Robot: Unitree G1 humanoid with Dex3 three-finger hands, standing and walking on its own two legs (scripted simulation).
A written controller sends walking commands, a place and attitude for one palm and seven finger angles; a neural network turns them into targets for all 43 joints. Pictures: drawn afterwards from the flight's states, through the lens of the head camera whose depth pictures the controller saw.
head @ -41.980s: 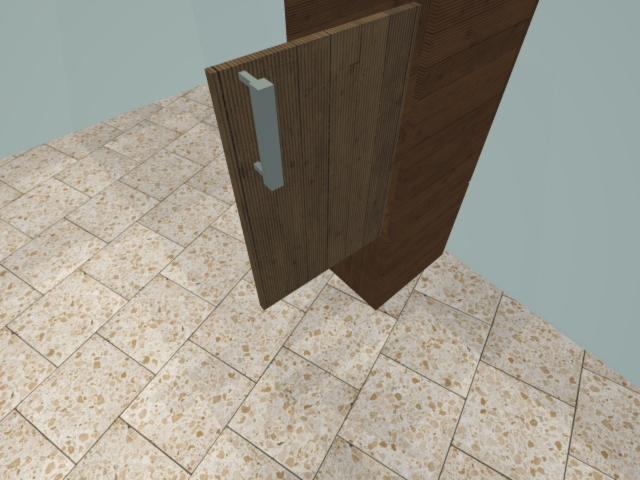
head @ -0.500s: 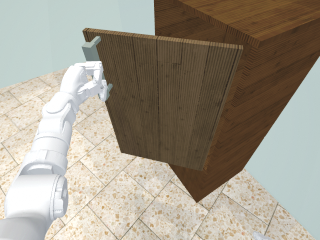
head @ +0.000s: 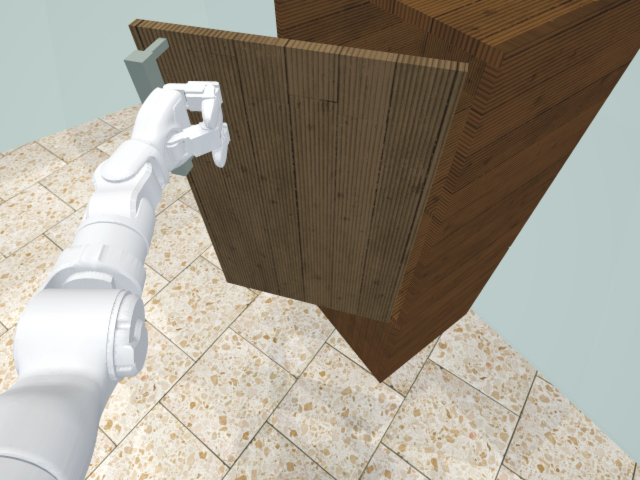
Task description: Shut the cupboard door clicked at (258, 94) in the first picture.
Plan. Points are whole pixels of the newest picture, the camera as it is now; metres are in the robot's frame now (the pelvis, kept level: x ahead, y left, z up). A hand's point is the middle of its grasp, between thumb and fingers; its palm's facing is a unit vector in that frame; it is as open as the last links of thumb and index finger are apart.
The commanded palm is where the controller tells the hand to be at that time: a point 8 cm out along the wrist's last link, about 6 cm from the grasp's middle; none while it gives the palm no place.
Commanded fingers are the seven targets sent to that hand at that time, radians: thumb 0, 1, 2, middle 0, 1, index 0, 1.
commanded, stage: push the door shut along its arc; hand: left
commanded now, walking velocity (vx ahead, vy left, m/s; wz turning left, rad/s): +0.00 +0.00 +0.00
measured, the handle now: (171, 111) +0.55 +0.16 +0.17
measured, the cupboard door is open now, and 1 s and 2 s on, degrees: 38 22 22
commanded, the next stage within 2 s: pull the fist back off the door in 0.56 s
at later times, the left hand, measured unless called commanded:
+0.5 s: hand (254, 108) +0.53 +0.05 +0.18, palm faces -0.41 -0.91 -0.03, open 3.1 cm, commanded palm +0.55 +0.10 +0.17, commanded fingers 0.00 0.90 0.90 -1.30 -1.50 -1.30 -1.50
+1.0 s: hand (273, 107) +0.56 +0.03 +0.16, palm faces -0.02 -1.00 +0.01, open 3.1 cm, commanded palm +0.52 +0.09 +0.17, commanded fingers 0.00 0.90 0.90 -1.30 -1.50 -1.30 -1.50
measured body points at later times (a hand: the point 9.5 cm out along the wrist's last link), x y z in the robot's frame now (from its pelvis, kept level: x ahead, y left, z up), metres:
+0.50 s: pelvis +0.00 -0.01 -0.01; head +0.09 -0.02 +0.43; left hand +0.54 +0.10 +0.19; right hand -0.02 -0.30 -0.13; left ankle +0.01 +0.09 -0.72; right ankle -0.01 -0.10 -0.72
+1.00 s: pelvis +0.03 -0.02 +0.00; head +0.10 -0.04 +0.44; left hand +0.55 +0.08 +0.17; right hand +0.00 -0.26 -0.14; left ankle +0.01 +0.10 -0.72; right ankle -0.01 -0.09 -0.72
